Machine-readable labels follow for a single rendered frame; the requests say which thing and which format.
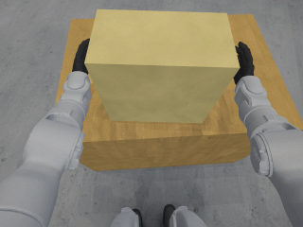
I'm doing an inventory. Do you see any right robot forearm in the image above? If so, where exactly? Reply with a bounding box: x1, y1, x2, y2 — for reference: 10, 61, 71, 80
234, 76, 300, 141

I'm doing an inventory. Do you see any left robot upper arm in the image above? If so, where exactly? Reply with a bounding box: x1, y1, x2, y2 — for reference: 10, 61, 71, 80
0, 118, 85, 227

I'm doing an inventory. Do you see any right robot upper arm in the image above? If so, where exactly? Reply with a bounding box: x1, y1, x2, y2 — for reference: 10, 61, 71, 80
250, 129, 303, 227

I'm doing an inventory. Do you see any left robot foot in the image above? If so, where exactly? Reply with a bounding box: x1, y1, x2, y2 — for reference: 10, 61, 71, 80
132, 208, 143, 227

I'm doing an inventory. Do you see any left robot hand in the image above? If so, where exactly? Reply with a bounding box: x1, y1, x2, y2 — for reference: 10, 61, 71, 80
72, 38, 90, 75

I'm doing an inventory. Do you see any left robot forearm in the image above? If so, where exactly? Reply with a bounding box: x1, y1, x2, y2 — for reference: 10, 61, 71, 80
22, 71, 92, 161

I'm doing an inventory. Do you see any right robot hand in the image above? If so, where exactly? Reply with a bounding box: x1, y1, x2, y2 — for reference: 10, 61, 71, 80
233, 42, 255, 85

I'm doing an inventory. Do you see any right robot foot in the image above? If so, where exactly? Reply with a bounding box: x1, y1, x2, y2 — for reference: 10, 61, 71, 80
163, 204, 175, 227

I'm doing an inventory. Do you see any robot foot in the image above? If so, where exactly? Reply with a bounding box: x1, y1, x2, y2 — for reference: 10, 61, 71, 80
132, 208, 143, 227
163, 204, 175, 227

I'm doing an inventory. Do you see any pedestal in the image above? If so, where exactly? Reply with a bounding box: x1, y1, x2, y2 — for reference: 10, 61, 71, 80
55, 14, 303, 171

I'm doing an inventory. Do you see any carton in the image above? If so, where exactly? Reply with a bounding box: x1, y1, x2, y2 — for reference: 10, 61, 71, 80
84, 9, 241, 124

